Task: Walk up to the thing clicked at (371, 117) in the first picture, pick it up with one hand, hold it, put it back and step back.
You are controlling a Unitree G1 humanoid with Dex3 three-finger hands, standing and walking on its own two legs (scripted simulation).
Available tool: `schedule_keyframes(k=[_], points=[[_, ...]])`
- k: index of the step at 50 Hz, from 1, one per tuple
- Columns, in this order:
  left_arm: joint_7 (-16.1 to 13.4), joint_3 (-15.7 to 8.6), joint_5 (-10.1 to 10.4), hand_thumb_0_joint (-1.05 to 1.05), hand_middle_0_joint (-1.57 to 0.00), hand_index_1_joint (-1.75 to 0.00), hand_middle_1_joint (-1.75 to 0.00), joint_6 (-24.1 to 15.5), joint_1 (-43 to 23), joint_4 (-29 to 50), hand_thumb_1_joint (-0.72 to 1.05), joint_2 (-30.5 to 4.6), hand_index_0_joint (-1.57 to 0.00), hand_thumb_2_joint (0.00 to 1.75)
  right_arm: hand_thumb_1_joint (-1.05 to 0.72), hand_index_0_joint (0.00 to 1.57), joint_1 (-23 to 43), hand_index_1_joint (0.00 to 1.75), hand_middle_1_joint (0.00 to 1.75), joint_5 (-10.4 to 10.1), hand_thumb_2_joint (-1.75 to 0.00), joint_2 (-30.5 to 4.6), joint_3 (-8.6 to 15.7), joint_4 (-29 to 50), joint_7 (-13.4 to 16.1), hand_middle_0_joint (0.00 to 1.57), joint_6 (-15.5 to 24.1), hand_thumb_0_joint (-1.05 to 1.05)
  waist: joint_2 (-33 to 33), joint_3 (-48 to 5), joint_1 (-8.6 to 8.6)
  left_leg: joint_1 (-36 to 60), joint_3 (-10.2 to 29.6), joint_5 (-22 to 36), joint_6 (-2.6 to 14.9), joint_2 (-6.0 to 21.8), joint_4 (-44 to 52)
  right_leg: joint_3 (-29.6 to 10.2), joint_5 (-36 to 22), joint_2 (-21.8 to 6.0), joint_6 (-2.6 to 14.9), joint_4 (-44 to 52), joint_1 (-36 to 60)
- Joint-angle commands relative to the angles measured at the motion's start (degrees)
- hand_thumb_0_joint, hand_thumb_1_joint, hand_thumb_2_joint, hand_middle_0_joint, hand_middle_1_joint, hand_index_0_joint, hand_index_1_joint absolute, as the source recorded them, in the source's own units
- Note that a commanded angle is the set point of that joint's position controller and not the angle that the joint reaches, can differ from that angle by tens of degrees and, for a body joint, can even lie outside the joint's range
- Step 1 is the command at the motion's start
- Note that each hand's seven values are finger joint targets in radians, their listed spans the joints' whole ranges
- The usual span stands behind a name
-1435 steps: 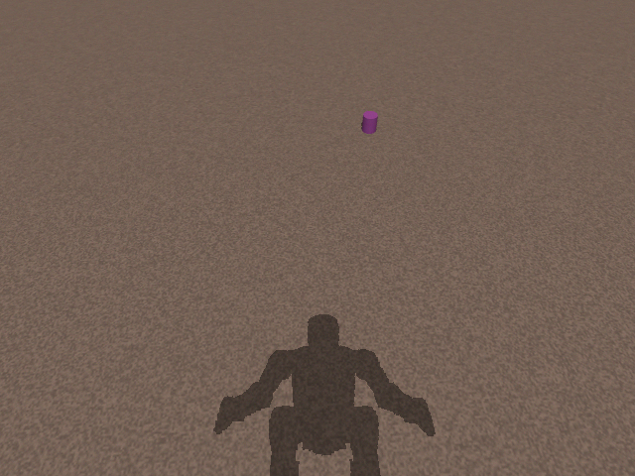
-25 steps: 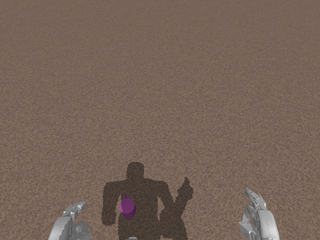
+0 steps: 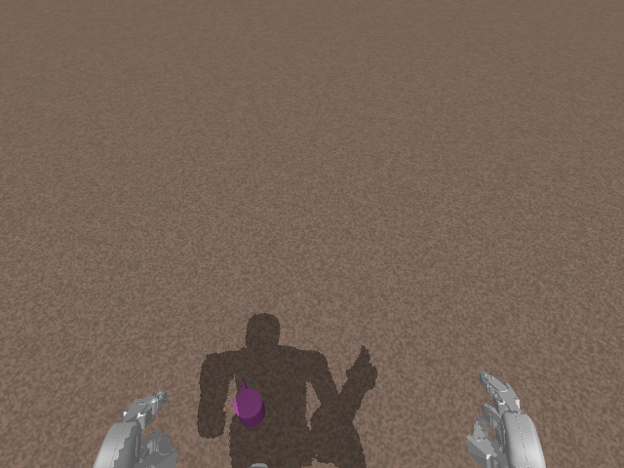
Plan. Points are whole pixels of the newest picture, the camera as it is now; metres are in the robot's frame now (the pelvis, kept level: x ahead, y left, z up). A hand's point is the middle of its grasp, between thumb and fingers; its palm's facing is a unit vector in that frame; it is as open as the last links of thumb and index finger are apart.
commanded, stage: home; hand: left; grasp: from above
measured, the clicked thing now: (248, 402) +0.41 +0.18 -0.67
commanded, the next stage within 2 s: stand in 0.44 s
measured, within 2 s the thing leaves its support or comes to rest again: neither
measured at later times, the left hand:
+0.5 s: hand (174, 464) +0.16 +0.18 -0.05, palm faces +0.04 -0.98 -0.21, open 7.4 cm
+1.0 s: hand out of the picture +0.06 +0.24 -0.11, palm faces +0.06 -0.95 -0.32, open 7.4 cm
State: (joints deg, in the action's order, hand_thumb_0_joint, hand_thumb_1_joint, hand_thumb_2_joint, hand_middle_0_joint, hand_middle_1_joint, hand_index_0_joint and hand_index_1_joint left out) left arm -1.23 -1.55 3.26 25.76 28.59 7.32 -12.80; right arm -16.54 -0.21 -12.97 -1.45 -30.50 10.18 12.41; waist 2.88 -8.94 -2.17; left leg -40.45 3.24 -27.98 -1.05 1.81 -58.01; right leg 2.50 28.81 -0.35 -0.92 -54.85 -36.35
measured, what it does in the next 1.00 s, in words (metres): stands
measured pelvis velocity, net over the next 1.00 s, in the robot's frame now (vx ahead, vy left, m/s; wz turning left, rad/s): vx -0.01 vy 0.01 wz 0.01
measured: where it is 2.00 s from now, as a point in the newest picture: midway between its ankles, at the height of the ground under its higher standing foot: outside the picture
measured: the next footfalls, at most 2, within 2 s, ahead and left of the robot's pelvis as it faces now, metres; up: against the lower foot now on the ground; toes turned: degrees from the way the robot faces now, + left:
none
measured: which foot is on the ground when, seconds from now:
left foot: down 0.00-1.00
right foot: down 0.00-1.00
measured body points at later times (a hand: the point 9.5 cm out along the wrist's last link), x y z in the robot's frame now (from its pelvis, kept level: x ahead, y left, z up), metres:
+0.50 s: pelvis +0.00 +0.00 +0.00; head +0.02 +0.00 +0.45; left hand +0.15 +0.23 -0.03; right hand +0.16 -0.25 -0.07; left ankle +0.01 +0.13 -0.68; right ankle -0.01 -0.13 -0.68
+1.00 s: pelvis -0.01 +0.01 +0.05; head -0.01 +0.02 +0.50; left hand +0.06 +0.29 -0.09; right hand +0.07 -0.27 -0.08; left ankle +0.01 +0.13 -0.68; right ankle -0.01 -0.13 -0.68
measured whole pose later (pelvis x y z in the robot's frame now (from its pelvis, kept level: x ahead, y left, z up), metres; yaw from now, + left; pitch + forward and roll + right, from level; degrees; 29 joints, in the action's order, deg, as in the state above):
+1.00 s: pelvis -0.01 +0.01 +0.05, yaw +1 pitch -2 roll +0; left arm -2.0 -2.9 -2.2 1.8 13.1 -51.1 -16.1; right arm -11.7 2.9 -16.3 2.7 -55.4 0.7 0.8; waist -0.3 2.4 1.3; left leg -16.8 1.5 -17.9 0.4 -0.6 -36.9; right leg 1.4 19.7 -2.8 -2.0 -35.7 -13.8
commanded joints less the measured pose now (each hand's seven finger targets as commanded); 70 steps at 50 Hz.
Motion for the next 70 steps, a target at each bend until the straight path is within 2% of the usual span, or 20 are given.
schedule_keyframes(k=[1, 4, 8, 17, 26, 27, 28, 29, 30, 32, 35, 40, 42, 46, 49, 51, 55, 60, 62, 70], points=[[-0.3, -3.6, -0.5, 0.0, -0.2, -0.3, -0.3, -2.8, -0.3, 10.1, 0.9, -6.4, -0.2, 0.9, -0.9, 0.2, 3.8, 0.3, 0.3, -0.2, -0.9, -7.0, 3.0, 8.9, 0.8, 0.2, 3.5, 0.0, -0.4, -4.6, -0.14, 7.2, -1.2, 14.3, 1.69, -1.4, 8.6, 1.2, -14.3, 1.6, 0.74, 8.9, 1.6], [-0.6, -4.3, -0.5, 0.0, -0.2, -0.3, -0.3, -3.0, -0.3, 10.2, 0.9, -6.4, -0.2, 0.9, -0.9, 0.2, 3.7, 0.3, 0.3, -0.3, -0.9, -6.8, 2.9, 9.1, 0.7, 0.2, 3.4, 0.0, -0.6, -4.5, 0.35, 6.7, -1.3, 13.8, 1.63, -1.4, 8.7, 1.2, -13.7, 1.6, 0.85, 9.0, 1.9], [-0.4, -3.2, -0.4, 0.0, -0.2, -0.3, -0.3, -3.1, -1.2, 12.3, 0.9, -5.9, -0.2, 0.9, -0.9, 0.2, 3.6, 0.3, 0.3, -0.3, -0.9, -6.8, 3.0, 9.5, 0.6, 0.2, 3.3, 0.0, 0.7, -6.6, -0.14, 8.5, -0.9, 17.3, 1.49, -1.2, 8.3, 1.4, -16.7, 1.7, 0.94, 8.0, 2.2], [-0.4, -3.6, -0.5, 0.0, -0.2, -0.3, -0.3, -2.6, 0.1, 9.4, 0.9, -5.8, -0.2, 0.9, -0.9, 0.2, 3.9, 0.3, 0.3, -0.3, -0.9, -7.0, 3.2, 9.3, 0.6, 0.2, 3.1, 0.0, -0.6, -4.4, -0.06, 7.1, -0.5, 13.2, 1.51, -1.0, 9.5, 1.8, -12.6, 1.9, 1.01, 8.5, 1.2], [-0.3, -4.3, -0.2, 0.0, -0.2, -0.3, -0.3, -2.8, -0.5, 10.4, 0.9, -6.8, -0.2, 0.9, -0.9, 0.2, 3.5, 0.3, 0.3, -0.4, -0.9, -7.0, 3.1, 9.6, 0.7, 0.2, 3.2, 0.0, -1.7, -5.6, -0.28, 6.6, -1.7, 13.3, 2.04, -1.7, 7.7, 0.7, -14.1, 1.3, 0.45, 9.5, 1.9], [-2.5, -3.3, -7.2, 0.0, -0.2, -0.3, -0.3, -14.7, -17.6, -9.7, 0.9, -11.7, -0.2, 0.9, -0.9, 0.2, 7.0, 0.3, 0.3, 6.7, -0.9, -12.6, 4.8, -4.9, -2.7, 0.2, -2.7, 0.0, -6.1, 8.4, 4.29, 6.1, -0.2, 20.0, 4.44, -0.6, 12.2, -3.8, -12.3, -3.8, 2.73, 13.2, 12.6], [-2.3, -4.6, -7.7, 0.0, -0.2, -0.3, -0.3, -18.5, -13.0, -19.3, 0.9, -12.4, -0.2, 0.9, -0.9, 0.2, 7.0, 0.3, 0.3, 6.4, -0.9, -12.5, 5.7, -5.3, -4.4, 0.2, -4.6, 0.0, -9.2, 2.6, 3.46, 10.3, -1.4, 20.6, 5.04, -0.9, 11.8, -7.5, -12.1, -4.8, 4.92, 14.9, 14.3], [-2.0, -4.5, -7.9, 0.0, -0.2, -0.3, -0.3, -20.4, -13.1, -21.7, 0.9, -12.9, -0.2, 0.9, -0.9, 0.2, 6.9, 0.3, 0.3, 6.3, -0.9, -12.4, 5.5, -5.0, -5.4, 0.2, -5.5, 0.0, -9.8, 2.0, 2.77, 11.2, -1.0, 20.5, 4.97, -0.8, 12.7, -9.7, -13.9, -5.4, 5.88, 14.7, 14.3], [-1.6, -4.0, -7.7, 0.0, -0.2, -0.3, -0.3, -21.5, -13.8, -22.9, 0.9, -12.4, -0.2, 0.9, -0.9, 0.2, 5.9, 0.3, 0.3, 6.4, -0.9, -12.3, 5.3, -5.2, -6.2, 0.2, -6.2, 0.0, -6.9, 3.3, 2.0, 12.4, -0.5, 20.0, 4.64, -0.9, 14.1, -9.1, -14.2, -4.5, 5.5, 15.2, 12.5], [-1.2, -3.4, -7.0, 0.0, -0.2, -0.3, -0.3, -23.1, -15.0, -27.3, 0.9, -12.5, -0.2, 0.9, -0.9, 0.2, 6.2, 0.3, 0.3, 4.0, -0.9, -11.2, 5.3, -7.7, -8.0, 0.2, -6.5, 0.0, -2.9, 1.1, 3.31, 16.9, 0.4, 20.0, 4.79, -0.6, 16.5, -7.0, -17.5, -4.8, 4.13, 14.1, 16.6], [-1.2, -4.2, -6.0, 0.0, -0.2, -0.3, -0.3, -23.6, -16.1, -34.1, 0.9, -11.8, -0.2, 0.9, -0.9, 0.2, 7.9, 0.3, 0.3, 2.9, -0.9, -12.0, 6.1, -9.9, -9.0, 0.2, -7.2, 0.0, -3.4, 0.7, 4.38, 20.5, 1.5, 22.2, 4.81, 0.0, 18.0, -6.2, -17.4, -4.5, 3.15, 15.8, 16.4], [-1.3, -4.2, -6.2, 0.0, -0.2, -0.3, -0.3, -25.4, -19.2, -43.1, 0.9, -12.1, -0.2, 0.9, -0.9, 0.2, 8.1, 0.3, 0.3, 3.0, -0.9, -11.9, 6.4, -14.0, -9.2, 0.2, -8.7, 0.0, -3.9, 3.3, 3.27, 22.3, 2.2, 18.0, 4.8, 0.2, 21.9, -6.6, -14.7, -5.2, 2.68, 21.4, 18.2], [-1.3, -4.1, -6.1, 0.0, -0.2, -0.3, -0.3, -25.8, -18.4, -46.5, 0.9, -11.8, -0.2, 0.9, -0.9, 0.2, 8.5, 0.3, 0.3, 3.1, -0.9, -12.2, 6.5, -15.8, -9.1, 0.2, -8.9, 0.0, -2.3, 5.6, 3.75, 22.8, 3.5, 16.7, 4.92, 1.1, 24.7, -5.6, -13.9, -4.7, 2.47, 22.8, 19.0], [-1.2, -4.0, -5.5, 0.0, -0.2, -0.3, -0.3, -26.4, -19.3, -51.6, 0.9, -12.3, -0.2, 0.9, -0.9, 0.2, 7.2, 0.3, 0.3, 2.8, -0.9, -12.5, 6.3, -19.1, -8.7, 0.2, -9.4, 0.0, -3.0, 6.7, 2.93, 25.4, 4.0, 21.8, 4.45, 1.8, 27.8, -5.7, -18.9, -5.1, 2.37, 25.0, 22.0], [-1.4, -3.6, -5.3, 0.0, -0.2, -0.3, -0.3, -26.4, -17.8, -55.6, 0.9, -12.1, -0.2, 0.9, -0.9, 0.2, 8.1, 0.3, 0.3, 2.5, -0.9, -13.4, 6.3, -21.3, -8.4, 0.2, -9.8, 0.0, -1.9, 7.8, 3.62, 26.7, 5.1, 22.4, 4.34, 2.7, 30.5, -4.8, -19.3, -5.0, 2.12, 27.6, 24.3], [-1.3, -3.4, -5.1, 0.0, -0.2, -0.3, -0.3, -26.1, -18.5, -57.6, 0.9, -12.1, -0.2, 0.9, -0.9, 0.2, 8.2, 0.3, 0.3, 2.4, -0.9, -13.9, 6.2, -22.4, -8.3, 0.2, -10.1, 0.0, -0.3, 10.1, 3.05, 25.9, 6.1, 15.7, 4.15, 3.2, 35.0, -4.3, -15.6, -4.4, 1.74, 29.3, 24.7], [-1.0, -3.1, -5.0, 0.0, -0.2, -0.3, -0.3, -26.1, -18.0, -61.5, 0.9, -12.4, -0.2, 0.9, -0.9, 0.2, 9.0, 0.3, 0.3, 2.2, -0.9, -14.3, 6.1, -24.7, -8.2, 0.2, -10.4, 0.0, 0.8, 11.5, 3.43, 26.2, 7.1, 12.2, 3.72, 3.7, 39.2, -3.8, -16.0, -4.5, 1.35, 31.5, 27.4], [-1.0, -2.8, -5.2, 0.0, -0.2, -0.3, -0.3, -26.7, -18.6, -64.7, 0.9, -12.7, -0.2, 0.9, -0.9, 0.2, 9.2, 0.3, 0.3, 1.8, -0.9, -13.8, 6.0, -26.7, -8.4, 0.2, -10.5, 0.0, -1.6, 10.6, 3.14, 29.0, 5.6, 17.3, 3.1, 3.3, 38.9, -4.5, -17.3, -5.8, 1.29, 34.9, 29.8], [-0.8, -2.7, -5.2, 0.0, -0.2, -0.3, -0.3, -26.6, -19.0, -65.6, 0.9, -13.2, -0.2, 0.9, -0.9, 0.2, 8.8, 0.3, 0.3, 1.8, -0.9, -14.3, 5.9, -27.6, -8.4, 0.2, -10.8, 0.0, -1.2, 11.8, 2.71, 28.3, 5.8, 12.6, 2.89, 3.2, 40.7, -4.3, -15.2, -5.4, 0.97, 35.8, 28.9], [-0.8, -2.4, -5.1, 0.0, -0.2, -0.3, -0.3, -26.9, -19.2, -68.3, 0.9, -13.7, -0.2, 0.9, -0.9, 0.2, 9.5, 0.3, 0.3, 1.6, -0.9, -14.2, 5.7, -29.1, -8.8, 0.2, -11.2, 0.0, -2.7, 11.8, 2.73, 29.9, 5.4, 14.4, 2.91, 3.2, 40.5, -4.7, -14.4, -6.3, 1.0, 38.2, 29.2]])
